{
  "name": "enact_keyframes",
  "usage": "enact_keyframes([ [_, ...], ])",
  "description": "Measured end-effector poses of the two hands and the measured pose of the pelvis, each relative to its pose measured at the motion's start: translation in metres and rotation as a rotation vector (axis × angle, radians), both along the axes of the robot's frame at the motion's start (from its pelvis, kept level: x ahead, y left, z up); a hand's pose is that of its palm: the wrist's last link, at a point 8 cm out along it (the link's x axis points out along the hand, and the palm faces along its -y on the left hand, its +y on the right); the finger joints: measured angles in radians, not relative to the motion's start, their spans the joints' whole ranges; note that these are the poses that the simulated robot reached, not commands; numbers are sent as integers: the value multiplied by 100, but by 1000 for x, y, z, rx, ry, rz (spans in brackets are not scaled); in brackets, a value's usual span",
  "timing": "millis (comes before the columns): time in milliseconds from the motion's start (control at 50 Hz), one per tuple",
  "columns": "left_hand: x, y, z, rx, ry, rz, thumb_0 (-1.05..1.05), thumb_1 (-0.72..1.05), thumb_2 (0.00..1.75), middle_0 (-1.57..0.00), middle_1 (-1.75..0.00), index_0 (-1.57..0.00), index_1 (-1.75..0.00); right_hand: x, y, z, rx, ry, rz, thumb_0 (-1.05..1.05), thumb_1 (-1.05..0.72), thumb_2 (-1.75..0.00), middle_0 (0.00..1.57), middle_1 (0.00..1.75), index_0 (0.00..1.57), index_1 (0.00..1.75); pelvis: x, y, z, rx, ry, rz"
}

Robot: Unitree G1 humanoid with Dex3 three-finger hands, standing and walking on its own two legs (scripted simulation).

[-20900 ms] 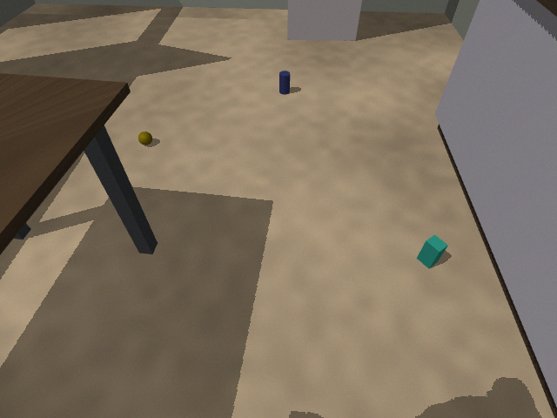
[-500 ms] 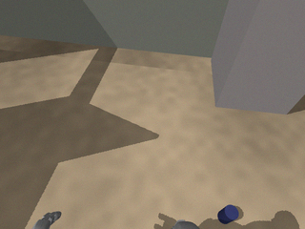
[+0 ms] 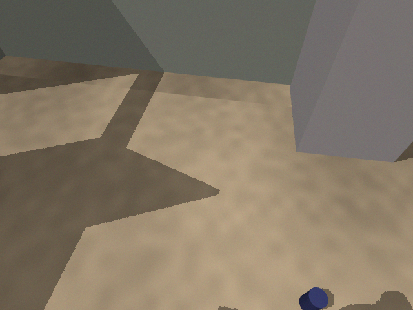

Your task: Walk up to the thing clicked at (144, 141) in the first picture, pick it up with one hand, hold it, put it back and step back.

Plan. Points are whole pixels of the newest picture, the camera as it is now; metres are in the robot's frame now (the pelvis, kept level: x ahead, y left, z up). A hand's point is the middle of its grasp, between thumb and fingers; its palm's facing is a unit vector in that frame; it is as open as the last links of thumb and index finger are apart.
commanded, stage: walk up
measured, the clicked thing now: out of the picture -0.23 +0.45 -0.74
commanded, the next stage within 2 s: stand in 0.34 s
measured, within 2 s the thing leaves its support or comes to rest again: neither
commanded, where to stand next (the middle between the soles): +0.05 -0.01 m, yaw +1 degrees
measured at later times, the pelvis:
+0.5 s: pelvis +0.01 +0.00 +0.01, yaw +1 degrees
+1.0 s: pelvis +0.03 +0.00 +0.01, yaw +2 degrees
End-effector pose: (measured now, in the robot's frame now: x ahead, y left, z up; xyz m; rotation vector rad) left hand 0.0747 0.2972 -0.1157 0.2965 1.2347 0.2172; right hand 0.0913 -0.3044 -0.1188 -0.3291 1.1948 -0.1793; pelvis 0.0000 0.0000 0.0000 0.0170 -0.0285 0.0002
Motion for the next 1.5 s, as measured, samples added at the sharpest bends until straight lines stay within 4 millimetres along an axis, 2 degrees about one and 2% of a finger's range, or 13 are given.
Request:
enact_keyframes([
  [200, 18, 0, 4, 1, -30, -13, 0, 90, 90, -21, -30, -21, -30, 1, 4, 3, 10, -14, -24, 1, -90, -90, 21, 30, 21, 30, 2, 0, 2, 2, -13, -6],
  [400, 13, -5, 5, 11, -3, -24, 0, 90, 90, -21, -30, -21, -30, -6, -5, 1, 7, 11, -43, 1, -91, -90, 20, 30, 21, 30, 6, -4, 3, -3, -6, -1],
  [600, 13, -4, 6, 8, -1, -1, 0, 90, 90, -21, -30, -21, -30, -16, 1, -2, 19, 73, -38, 1, -91, -90, 20, 30, 20, 30, 17, -3, 6, -12, 2, 22],
  [840, 19, 2, 8, 12, -23, 14, 0, 90, 90, -21, -30, -21, -30, 1, 9, 0, 21, 41, -13, 1, -91, -90, 20, 30, 20, 30, 23, 0, 7, -13, -5, 35],
  [1020, 14, 5, 8, 13, -16, 27, 0, 90, 90, -21, -30, -21, -30, 12, 11, 2, 18, 26, 4, 1, -91, -90, 20, 30, 20, 30, 26, 1, 7, -15, -2, 42],
  [1180, 8, 7, 6, 13, 8, 33, 0, 90, 90, -21, -30, -21, -30, 16, 11, 3, 10, 30, 8, 1, -91, -90, 20, 30, 20, 30, 28, 3, 7, -17, -2, 46],
  [1500, 9, 8, 7, 15, -10, 34, 0, 90, 90, -21, -30, -21, -30, 16, 14, 3, 15, 28, 15, 1, -91, -90, 20, 30, 20, 30, 27, 4, 7, -15, -11, 52],
])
